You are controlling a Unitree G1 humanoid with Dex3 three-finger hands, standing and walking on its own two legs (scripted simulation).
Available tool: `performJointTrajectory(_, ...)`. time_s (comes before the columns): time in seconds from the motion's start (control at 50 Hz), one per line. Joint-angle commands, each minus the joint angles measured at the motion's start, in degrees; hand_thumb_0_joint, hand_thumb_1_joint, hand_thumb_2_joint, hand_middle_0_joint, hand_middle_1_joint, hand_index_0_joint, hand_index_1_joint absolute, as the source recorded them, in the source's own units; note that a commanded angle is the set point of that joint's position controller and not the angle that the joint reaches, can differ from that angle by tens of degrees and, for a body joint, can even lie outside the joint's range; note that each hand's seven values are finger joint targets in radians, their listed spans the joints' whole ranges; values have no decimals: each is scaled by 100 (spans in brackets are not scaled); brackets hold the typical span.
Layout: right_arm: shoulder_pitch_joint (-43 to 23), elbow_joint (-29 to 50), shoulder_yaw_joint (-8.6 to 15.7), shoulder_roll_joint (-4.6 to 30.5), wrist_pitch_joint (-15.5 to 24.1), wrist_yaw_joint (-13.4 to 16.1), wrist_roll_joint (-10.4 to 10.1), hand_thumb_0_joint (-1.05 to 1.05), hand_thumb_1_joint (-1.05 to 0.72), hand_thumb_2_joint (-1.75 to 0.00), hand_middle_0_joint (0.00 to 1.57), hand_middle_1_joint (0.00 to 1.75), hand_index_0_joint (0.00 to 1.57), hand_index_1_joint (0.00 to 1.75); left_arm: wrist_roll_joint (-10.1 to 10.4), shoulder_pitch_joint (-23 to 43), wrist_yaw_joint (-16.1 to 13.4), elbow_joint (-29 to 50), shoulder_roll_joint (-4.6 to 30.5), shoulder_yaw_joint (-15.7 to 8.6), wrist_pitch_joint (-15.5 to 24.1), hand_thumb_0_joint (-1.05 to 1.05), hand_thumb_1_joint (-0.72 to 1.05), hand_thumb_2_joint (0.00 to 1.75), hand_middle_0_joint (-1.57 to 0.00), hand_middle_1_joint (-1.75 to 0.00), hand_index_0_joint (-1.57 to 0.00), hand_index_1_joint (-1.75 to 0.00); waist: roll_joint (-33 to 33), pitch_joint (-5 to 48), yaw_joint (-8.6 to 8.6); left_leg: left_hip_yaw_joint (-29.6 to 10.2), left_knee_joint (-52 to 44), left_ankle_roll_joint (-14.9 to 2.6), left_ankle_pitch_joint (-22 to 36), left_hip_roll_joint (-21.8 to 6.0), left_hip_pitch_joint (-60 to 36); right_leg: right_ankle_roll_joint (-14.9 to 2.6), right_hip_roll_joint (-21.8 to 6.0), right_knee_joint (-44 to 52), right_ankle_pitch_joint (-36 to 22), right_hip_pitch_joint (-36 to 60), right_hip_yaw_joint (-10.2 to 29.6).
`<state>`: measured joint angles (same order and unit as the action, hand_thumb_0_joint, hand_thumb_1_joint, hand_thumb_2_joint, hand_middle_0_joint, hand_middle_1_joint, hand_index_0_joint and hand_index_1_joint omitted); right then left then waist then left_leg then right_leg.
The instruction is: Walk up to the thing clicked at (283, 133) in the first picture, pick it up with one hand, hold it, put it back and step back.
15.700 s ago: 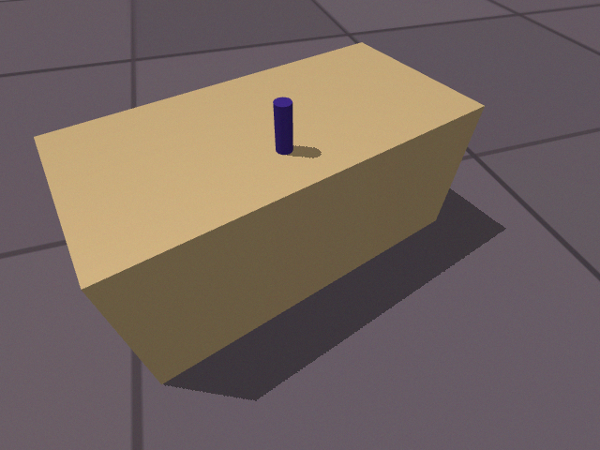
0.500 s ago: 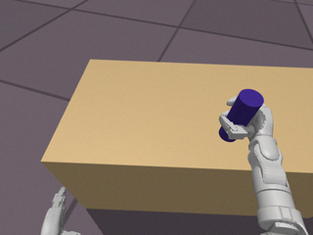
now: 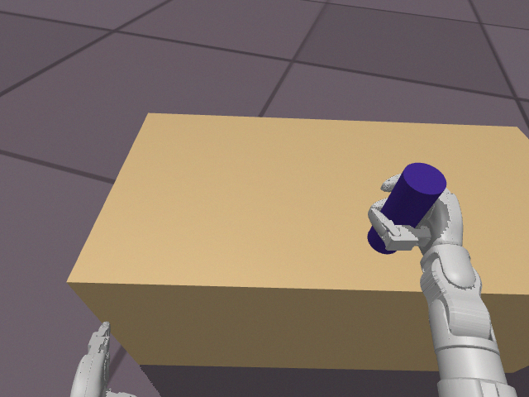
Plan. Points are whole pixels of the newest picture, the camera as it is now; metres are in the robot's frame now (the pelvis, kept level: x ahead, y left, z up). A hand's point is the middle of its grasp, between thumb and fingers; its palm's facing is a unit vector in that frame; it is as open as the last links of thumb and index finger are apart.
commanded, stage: hold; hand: right
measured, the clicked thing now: (401, 213) +0.35 -0.17 +0.13
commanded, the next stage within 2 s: none
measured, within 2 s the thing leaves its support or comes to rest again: neither
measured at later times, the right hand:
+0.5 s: hand (399, 213) +0.33 -0.16 +0.15, palm faces +0.10 +0.99 -0.01, open 7.4 cm
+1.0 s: hand (402, 213) +0.33 -0.17 +0.15, palm faces +0.12 +0.99 -0.02, open 7.4 cm
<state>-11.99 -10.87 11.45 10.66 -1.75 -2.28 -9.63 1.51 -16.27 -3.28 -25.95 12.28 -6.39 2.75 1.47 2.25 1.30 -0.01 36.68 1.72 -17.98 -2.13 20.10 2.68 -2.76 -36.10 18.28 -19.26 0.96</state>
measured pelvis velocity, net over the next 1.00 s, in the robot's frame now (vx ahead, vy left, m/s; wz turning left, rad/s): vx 0.01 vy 0.00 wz -0.01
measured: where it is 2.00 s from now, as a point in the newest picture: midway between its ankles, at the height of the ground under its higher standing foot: outside the picture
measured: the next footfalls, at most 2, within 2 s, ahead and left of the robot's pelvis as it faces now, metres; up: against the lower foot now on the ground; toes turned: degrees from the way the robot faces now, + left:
none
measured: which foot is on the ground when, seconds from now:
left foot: down 0.00-1.00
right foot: down 0.00-1.00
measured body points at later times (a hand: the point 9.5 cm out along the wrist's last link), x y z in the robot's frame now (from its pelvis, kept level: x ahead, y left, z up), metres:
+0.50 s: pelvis +0.00 +0.00 +0.01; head -0.01 +0.02 +0.46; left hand +0.16 +0.26 -0.07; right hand +0.32 -0.22 +0.15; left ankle +0.01 +0.14 -0.72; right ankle +0.01 -0.15 -0.72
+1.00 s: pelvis +0.01 +0.00 +0.01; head +0.00 +0.02 +0.46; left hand +0.17 +0.26 -0.07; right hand +0.32 -0.22 +0.15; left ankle +0.01 +0.14 -0.72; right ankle +0.01 -0.15 -0.72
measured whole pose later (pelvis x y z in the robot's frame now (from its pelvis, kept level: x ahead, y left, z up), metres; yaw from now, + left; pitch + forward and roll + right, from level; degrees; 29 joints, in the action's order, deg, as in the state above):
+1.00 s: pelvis +0.01 +0.00 +0.01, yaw +0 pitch -1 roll +0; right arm -7.2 -3.2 11.7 10.4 -6.7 -2.7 -10.1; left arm 0.9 -13.4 -3.2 -33.5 12.2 -6.3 6.3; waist 2.4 1.3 0.8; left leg 0.7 31.0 1.4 -16.2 -2.0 14.1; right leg 2.9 -2.9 -30.2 16.1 -13.3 1.3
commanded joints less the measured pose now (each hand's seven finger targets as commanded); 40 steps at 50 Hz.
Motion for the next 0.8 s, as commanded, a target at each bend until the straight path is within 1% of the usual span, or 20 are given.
performJointTrajectory(0.0,-1828,1527,302,919,330,17,-51,0,-43,-131,136,143,138,143,-20,459,-59,846,791,-335,349,0,-54,5,-4,-5,-4,-5,-94,1147,19,303,-610,-29,1195,195,-315,-280,210,562,-947,598,-231)
performJointTrajectory(0.04,-1972,1779,161,793,336,-4,-68,0,-41,-130,134,142,136,142,-23,410,-39,774,727,-300,366,0,-54,5,-4,-5,-4,-5,-65,1207,30,333,-617,-51,1176,220,-334,-261,179,609,-975,703,-208)
performJointTrajectory(0.08,-1947,1899,195,812,298,8,-78,0,-43,-129,134,141,136,141,-16,563,-61,1025,797,-357,421,0,-55,5,-4,-5,-4,-5,-186,1374,47,317,-665,-26,1260,203,-472,-279,207,590,-1028,767,-219)
performJointTrajectory(0.12,-1580,1525,337,903,194,41,-74,0,-43,-130,134,142,137,142,-8,553,-65,814,747,-287,420,0,-54,5,-4,-5,-4,-5,-290,1018,-18,303,-738,-10,1220,178,-437,-294,232,626,-969,646,-253)
performJointTrajectory(0.18,-1581,1654,245,826,134,7,-65,0,-42,-130,134,142,136,142,-17,653,-45,679,753,-323,443,0,-54,5,-4,-5,-5,-5,-148,1090,-32,344,-700,-36,1296,212,-462,-265,190,670,-1096,705,-214)
performJointTrajectory(0.2,-1759,1881,52,660,133,-10,-61,0,-40,-130,133,142,136,142,-34,642,-26,626,601,-182,460,0,-54,5,-5,-5,-5,-5,-15,1170,-10,347,-704,-50,1287,216,-485,-250,183,680,-1093,764,-211)
performJointTrajectory(0.22,-1642,1759,188,769,103,3,-64,0,-42,-130,134,142,136,142,-30,724,-32,654,640,-213,479,0,-54,5,-5,-5,-5,-5,-118,1112,-35,352,-725,-38,1301,213,-519,-264,193,685,-1088,721,-214)
performJointTrajectory(0.34,-1514,2085,183,757,-3,27,-83,0,-43,-131,135,143,137,143,-51,646,-56,357,787,-363,499,0,-54,5,-5,-5,-5,-5,-107,1164,-65,339,-832,-39,1333,194,-654,-261,225,753,-1119,853,-240)
performJointTrajectory(0.36,-1450,1897,372,917,-39,37,-90,0,-45,-131,136,144,139,144,-41,691,-57,354,715,-275,503,0,-54,5,-4,-5,-5,-5,-224,1042,-74,343,-865,-11,1303,188,-623,-290,232,742,-1073,788,-243)
performJointTrajectory(0.42,-1815,2464,100,700,-31,53,-95,0,-44,-131,136,143,138,143,-55,780,-51,334,656,-257,524,0,-54,5,-5,-5,-5,-5,-49,1197,-59,317,-900,-38,1253,187,-685,-266,241,798,-1040,910,-255)
performJointTrajectory(0.46,-1330,1964,271,803,-152,59,-65,0,-43,-130,135,143,138,143,-39,797,-79,434,794,-333,557,0,-54,5,-4,-5,-4,-5,-405,1018,-27,346,-960,7,1229,188,-657,-304,235,817,-991,861,-239)
performJointTrajectory(0.5,-1516,2069,248,781,-138,42,-75,0,-43,-130,136,143,138,143,-37,825,-49,266,620,-190,540,0,-53,4,-4,-5,-5,-5,-311,893,-38,314,-994,16,1143,164,-599,-304,253,841,-900,824,-268)
performJointTrajectory(0.54,-1329,1854,312,834,-184,26,-62,0,-41,-129,134,142,137,142,-35,884,-62,446,710,-226,571,0,-53,4,-4,-5,-5,-5,-359,872,-20,339,-996,12,1169,180,-614,-304,238,868,-941,866,-247)
performJointTrajectory(0.58,-1657,2362,113,638,-144,2,-111,0,-42,-130,135,142,137,142,-46,810,-46,337,635,-209,575,0,-53,4,-5,-5,-5,-5,-280,1012,-28,330,-989,4,1303,172,-662,-289,249,865,-1073,952,-263)
performJointTrajectory(0.6,-1457,2105,263,801,-168,5,-97,0,-43,-130,135,143,137,142,-41,635,-58,121,723,-322,558,0,-54,4,-5,-5,-5,-5,-219,1012,-25,344,-965,-8,1379,186,-671,-284,238,883,-1149,978,-250)
performJointTrajectory(0.64,-1620,2398,109,688,-137,1,-95,0,-43,-129,134,142,137,142,-49,807,-46,249,746,-305,609,0,-53,4,-5,-5,-5,-5,-140,1053,-4,349,-958,-21,1398,187,-690,-268,232,897,-1168,1048,-244)
performJointTrajectory(0.66,-1448,2003,317,879,-176,18,-66,0,-44,-131,136,143,138,143,-49,842,-82,278,952,-486,624,0,-54,4,-5,-5,-5,-5,-192,1043,30,353,-981,-10,1396,198,-661,-277,229,902,-1159,1048,-237)
performJointTrajectory(0.7,-1546,2160,88,624,-124,0,-80,0,-43,-129,135,142,137,142,-55,875,-17,138,531,-93,642,0,-54,4,-5,-5,-5,-5,-200,904,-52,377,-972,-14,1350,201,-671,-274,222,910,-1116,909,-223)
performJointTrajectory(0.76,-1435,1997,366,920,-79,39,-86,0,-42,-130,134,142,137,142,-51,1013,-85,323,875,-382,680,0,-54,4,-5,-5,-5,-5,-228,1156,-21,354,-955,-7,1567,194,-801,-272,226,869,-1353,1061,-227)
performJointTrajectory(0.78,-1300,2094,312,855,-90,27,-69,0,-44,-130,135,142,137,142,-74,928,-57,367,761,-206,694,0,-54,5,-5,-5,-5,-5,-219,1269,-80,363,-923,-6,1714,189,-900,-264,231,844,-1499,1130,-235)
